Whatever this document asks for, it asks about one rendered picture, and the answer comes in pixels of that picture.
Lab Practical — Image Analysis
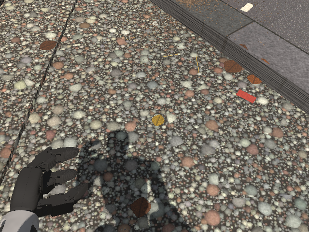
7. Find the left robot forearm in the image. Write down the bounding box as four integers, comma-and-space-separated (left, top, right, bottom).
0, 210, 40, 232

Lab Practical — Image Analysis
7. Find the robot left hand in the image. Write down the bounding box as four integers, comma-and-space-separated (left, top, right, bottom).
8, 147, 89, 218

